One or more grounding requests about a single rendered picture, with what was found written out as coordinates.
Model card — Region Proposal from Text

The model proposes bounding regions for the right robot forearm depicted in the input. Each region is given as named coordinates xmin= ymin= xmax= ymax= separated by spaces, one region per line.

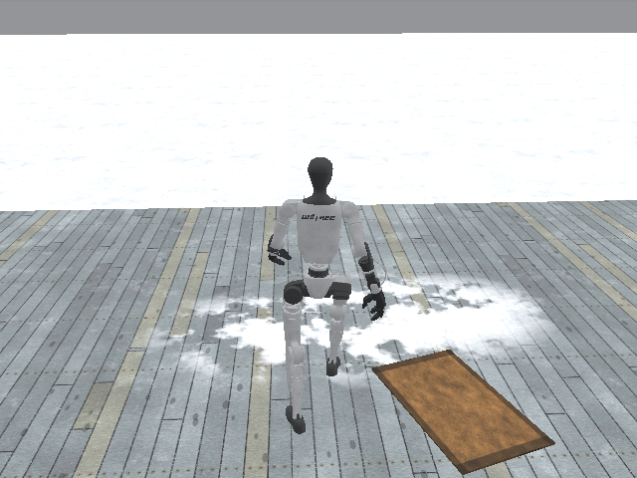
xmin=358 ymin=242 xmax=382 ymax=294

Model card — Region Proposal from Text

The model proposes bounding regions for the humanoid robot head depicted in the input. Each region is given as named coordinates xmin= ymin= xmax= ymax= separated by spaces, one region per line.
xmin=303 ymin=157 xmax=336 ymax=205

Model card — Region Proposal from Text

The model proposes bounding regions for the left robot forearm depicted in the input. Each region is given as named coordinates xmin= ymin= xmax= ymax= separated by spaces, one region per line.
xmin=267 ymin=234 xmax=280 ymax=256

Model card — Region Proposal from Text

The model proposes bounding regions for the robot right hand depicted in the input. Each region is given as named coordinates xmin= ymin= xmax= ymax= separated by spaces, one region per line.
xmin=362 ymin=290 xmax=386 ymax=321

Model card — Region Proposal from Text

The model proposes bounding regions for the robot right foot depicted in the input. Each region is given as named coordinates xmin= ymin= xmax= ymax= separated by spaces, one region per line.
xmin=326 ymin=357 xmax=340 ymax=376

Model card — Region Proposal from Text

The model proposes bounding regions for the right robot upper arm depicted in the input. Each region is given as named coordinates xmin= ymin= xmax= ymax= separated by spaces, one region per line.
xmin=340 ymin=200 xmax=367 ymax=258

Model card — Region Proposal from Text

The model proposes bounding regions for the robot left hand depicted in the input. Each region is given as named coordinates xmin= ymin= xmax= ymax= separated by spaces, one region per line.
xmin=268 ymin=249 xmax=292 ymax=266

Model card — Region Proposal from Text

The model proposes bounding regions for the left robot upper arm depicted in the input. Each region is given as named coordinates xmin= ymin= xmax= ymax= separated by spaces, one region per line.
xmin=270 ymin=199 xmax=300 ymax=250

